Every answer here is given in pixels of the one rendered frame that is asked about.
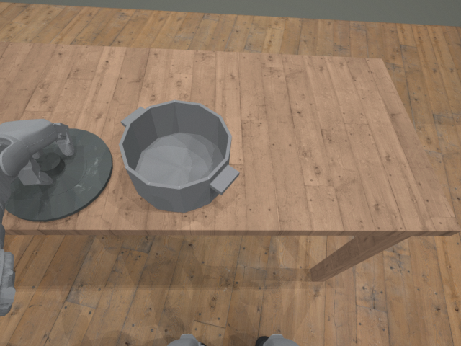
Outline robot left hand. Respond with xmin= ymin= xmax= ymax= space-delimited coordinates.
xmin=0 ymin=119 xmax=74 ymax=185

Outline robot shin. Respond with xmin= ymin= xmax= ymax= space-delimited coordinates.
xmin=180 ymin=334 xmax=197 ymax=341
xmin=264 ymin=334 xmax=284 ymax=344

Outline pot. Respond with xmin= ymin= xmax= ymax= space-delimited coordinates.
xmin=119 ymin=100 xmax=240 ymax=213

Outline robot left shin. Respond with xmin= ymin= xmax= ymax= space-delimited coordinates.
xmin=180 ymin=334 xmax=197 ymax=341

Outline robot left upper arm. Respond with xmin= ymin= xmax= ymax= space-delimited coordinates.
xmin=0 ymin=249 xmax=16 ymax=316

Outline table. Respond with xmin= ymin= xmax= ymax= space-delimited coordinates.
xmin=0 ymin=42 xmax=461 ymax=282

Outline left robot forearm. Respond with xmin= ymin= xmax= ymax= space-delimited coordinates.
xmin=0 ymin=134 xmax=30 ymax=249

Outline robot right shin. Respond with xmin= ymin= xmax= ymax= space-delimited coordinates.
xmin=264 ymin=334 xmax=284 ymax=344

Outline lid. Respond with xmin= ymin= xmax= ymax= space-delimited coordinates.
xmin=5 ymin=128 xmax=113 ymax=222

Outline knob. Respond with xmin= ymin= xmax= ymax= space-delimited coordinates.
xmin=37 ymin=152 xmax=65 ymax=176

